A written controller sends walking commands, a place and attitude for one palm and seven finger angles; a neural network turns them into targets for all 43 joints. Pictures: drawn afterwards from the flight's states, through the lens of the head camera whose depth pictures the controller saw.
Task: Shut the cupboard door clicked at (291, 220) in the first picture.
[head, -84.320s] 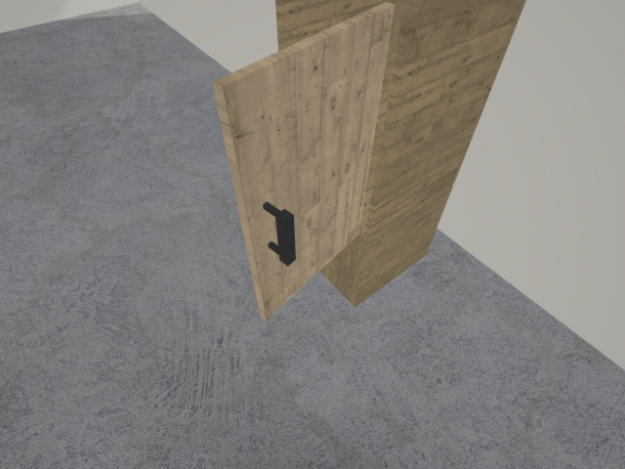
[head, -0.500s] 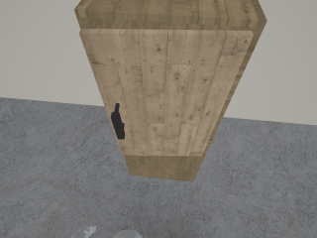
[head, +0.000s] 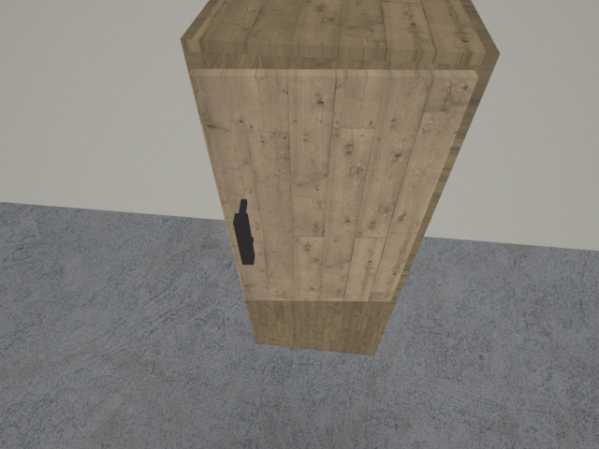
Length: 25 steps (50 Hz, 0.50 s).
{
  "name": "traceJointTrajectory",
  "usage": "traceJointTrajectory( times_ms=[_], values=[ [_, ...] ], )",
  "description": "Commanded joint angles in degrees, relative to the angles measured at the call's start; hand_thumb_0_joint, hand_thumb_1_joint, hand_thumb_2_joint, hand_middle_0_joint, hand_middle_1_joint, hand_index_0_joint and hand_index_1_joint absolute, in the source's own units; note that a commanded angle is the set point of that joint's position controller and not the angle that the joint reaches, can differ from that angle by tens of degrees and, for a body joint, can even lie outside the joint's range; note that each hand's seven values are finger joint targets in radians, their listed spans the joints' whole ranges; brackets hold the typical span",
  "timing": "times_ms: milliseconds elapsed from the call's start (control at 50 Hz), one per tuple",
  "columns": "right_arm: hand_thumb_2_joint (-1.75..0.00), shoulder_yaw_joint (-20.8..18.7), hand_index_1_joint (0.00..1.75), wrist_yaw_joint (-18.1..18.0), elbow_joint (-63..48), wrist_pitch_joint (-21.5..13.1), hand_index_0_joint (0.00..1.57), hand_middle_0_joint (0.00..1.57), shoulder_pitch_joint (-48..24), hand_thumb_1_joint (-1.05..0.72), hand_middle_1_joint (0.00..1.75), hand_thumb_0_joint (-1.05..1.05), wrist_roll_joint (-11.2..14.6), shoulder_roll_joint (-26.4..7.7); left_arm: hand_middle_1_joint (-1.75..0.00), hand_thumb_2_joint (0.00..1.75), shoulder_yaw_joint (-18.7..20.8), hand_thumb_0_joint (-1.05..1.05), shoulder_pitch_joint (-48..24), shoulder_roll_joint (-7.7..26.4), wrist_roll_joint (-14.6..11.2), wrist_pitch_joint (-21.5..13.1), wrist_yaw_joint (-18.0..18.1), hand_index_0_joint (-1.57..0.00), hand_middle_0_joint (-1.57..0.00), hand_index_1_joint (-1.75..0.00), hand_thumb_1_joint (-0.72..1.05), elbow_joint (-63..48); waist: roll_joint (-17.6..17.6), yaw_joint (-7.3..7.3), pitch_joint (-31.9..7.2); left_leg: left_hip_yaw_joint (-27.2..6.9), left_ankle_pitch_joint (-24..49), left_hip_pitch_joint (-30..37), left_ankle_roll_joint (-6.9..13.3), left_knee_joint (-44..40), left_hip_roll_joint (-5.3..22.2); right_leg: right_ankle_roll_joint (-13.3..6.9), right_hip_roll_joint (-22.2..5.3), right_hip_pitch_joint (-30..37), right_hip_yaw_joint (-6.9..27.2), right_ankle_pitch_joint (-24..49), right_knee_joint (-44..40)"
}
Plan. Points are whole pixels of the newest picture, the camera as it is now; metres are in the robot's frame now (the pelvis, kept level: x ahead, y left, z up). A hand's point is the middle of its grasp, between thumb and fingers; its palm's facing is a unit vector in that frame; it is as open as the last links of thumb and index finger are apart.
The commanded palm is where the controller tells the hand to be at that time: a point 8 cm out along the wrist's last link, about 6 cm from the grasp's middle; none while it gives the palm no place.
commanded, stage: come to a stop and stand still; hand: left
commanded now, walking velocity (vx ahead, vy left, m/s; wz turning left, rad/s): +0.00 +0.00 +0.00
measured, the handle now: (246, 232) +0.47 +0.14 -0.04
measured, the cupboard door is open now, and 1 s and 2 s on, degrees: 5 5 5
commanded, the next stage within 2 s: look again from close up in 0.16 s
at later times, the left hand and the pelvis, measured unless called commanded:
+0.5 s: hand out of the picture -0.01 +0.17 -0.18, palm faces +0.00 -0.98 -0.20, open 7.4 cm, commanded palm none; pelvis -0.03 +0.00 +0.00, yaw +1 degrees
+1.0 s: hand out of the picture -0.05 +0.19 -0.18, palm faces +0.01 -0.98 -0.17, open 7.4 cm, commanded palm none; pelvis -0.03 +0.01 +0.00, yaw +1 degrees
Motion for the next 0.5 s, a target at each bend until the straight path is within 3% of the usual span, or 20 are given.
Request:
traceJointTrajectory(
  times_ms=[0,120,220,240,260,280,300,320,360,420,480],
  values=[
    [-0.9,-0.73,0.3,-0.12,0.44,-1.08,0.2,0.2,5.21,-0.9,0.3,0.0,-0.56,-6.08,-0.3,0.9,0.35,0.0,0.19,4.91,0.02,-2.22,0.57,-0.2,-0.2,-0.3,0.9,-2.12,-9.15,-2.28,-2.5,-5.89,6.24,8.93,-0.89,-5.06,5.8,-2.34,-6.53,-5.35,6.57,12.66,-8.35],
    [-0.9,0.18,0.3,-0.23,3.57,-0.88,0.2,0.2,6.61,-0.9,0.3,0.0,-0.85,-5.32,-0.3,0.9,0.08,0.0,1.71,3.79,-0.2,-1.67,0.59,-0.2,-0.2,-0.3,0.9,-0.36,-2.91,-1.59,3.78,-6.11,0.32,5.66,-1.15,-8.3,5.64,-2.13,-5.3,-6.87,6.57,1.64,-11.33],
    [-0.9,0.51,0.3,-0.66,4.88,-1.04,0.2,0.2,8.7,-0.9,0.3,0.0,-1.0,-4.39,-0.3,0.9,0.18,0.0,2.9,2.92,-0.41,-1.54,0.58,-0.2,-0.2,-0.3,0.9,0.66,0.23,-1.14,3.86,-6.21,-0.02,4.52,-1.24,-8.79,5.71,-2.34,-4.96,-5.4,6.04,2.42,-11.08],
    [-0.9,0.75,0.3,0.19,0.58,-2.66,0.2,0.2,3.03,-0.9,0.3,0.0,-0.78,-5.89,-0.3,0.9,-0.68,0.0,7.65,4.3,1.14,-4.33,2.83,-0.2,-0.2,-0.3,0.9,0.93,-0.48,1.22,5.83,-4.4,7.17,-0.61,-2.38,5.25,6.07,-1.01,-7.97,-6.24,7.34,26.6,-8.7],
    [-0.9,0.92,0.3,0.2,-1.38,-3.16,0.2,0.2,3.81,-0.9,0.3,0.0,-0.79,-5.12,-0.3,0.9,-0.06,0.0,6.76,6.98,0.84,-5.56,2.92,-0.2,-0.2,-0.3,0.9,0.38,1.61,-1.81,1.72,-3.82,9.36,0.83,-2.24,4.37,5.2,-1.84,-10.49,-1.88,7.08,49.13,-4.73],
    [-0.9,0.86,0.3,-0.07,-1.04,-3.33,0.2,0.2,9.68,-0.9,0.3,0.0,-1.04,-3.41,-0.3,0.9,-0.14,0.0,6.54,6.77,0.02,-5.48,2.74,-0.2,-0.2,-0.3,0.9,-1.39,-1.39,-2.52,-6.02,-3.87,6.09,2.5,-1.37,2.74,4.98,-2.91,-9.8,3.8,6.24,47.95,-0.71],
    [-0.9,0.76,0.3,-0.3,-0.5,-3.31,0.2,0.2,10.55,-0.9,0.3,0.0,-0.96,-4.15,-0.3,0.9,-0.36,0.0,5.4,5.66,-0.41,-5.26,2.53,-0.2,-0.2,-0.3,0.9,-1.9,-2.61,-2.31,-9.61,-4.23,7.47,3.47,-0.89,2.7,5.12,-3.12,-8.5,5.61,5.3,42.95,0.38],
    [-0.9,0.59,0.3,-0.44,-0.62,-3.1,0.2,0.2,10.37,-0.9,0.3,0.0,-0.76,-4.33,-0.3,0.9,-0.43,0.0,5.03,5.13,-0.54,-4.8,2.34,-0.2,-0.2,-0.3,0.9,-2.63,-1.48,-2.1,-9.38,-4.53,8.49,4.06,-0.73,2.2,5.5,-3.26,-7.65,4.23,5.19,35.26,0.01],
    [-0.9,0.51,0.3,-0.48,-0.86,-2.78,0.2,0.2,9.51,-0.9,0.3,0.0,-0.95,-4.8,-0.3,0.9,-0.61,0.0,3.96,4.58,-0.27,-3.84,2.09,-0.2,-0.2,-0.3,0.9,-3.42,2.22,-1.64,-2.62,-5.65,9.07,2.48,-0.39,1.18,6.37,-3.42,-5.81,-1.49,4.35,19.86,-1.75],
    [-0.9,0.2,0.3,-0.07,-1.95,-1.85,0.2,0.2,9.02,-0.9,0.3,0.0,-1.09,-5.47,-0.3,0.9,-0.88,0.0,3.69,4.26,-0.1,-2.89,1.62,-0.2,-0.2,-0.3,0.9,-4.13,-0.69,-1.62,4.48,-7.37,-3.23,-1.76,-0.32,-1.88,5.7,-3.45,-4.36,-8.04,5.22,-1.06,-5.12],
    [-0.9,-0.13,0.3,0.26,-2.44,-1.49,0.2,0.2,9.3,-0.9,0.3,0.0,-1.41,-5.96,-0.3,0.9,-0.76,0.0,3.82,4.75,0.16,-2.52,1.42,-0.2,-0.2,-0.3,0.9,-5.27,-1.35,-1.69,5.74,-8.47,-9.15,-3.44,-0.12,-3.67,5.42,-3.33,-3.77,-10.63,5.01,-7.4,-5.36]
  ],
)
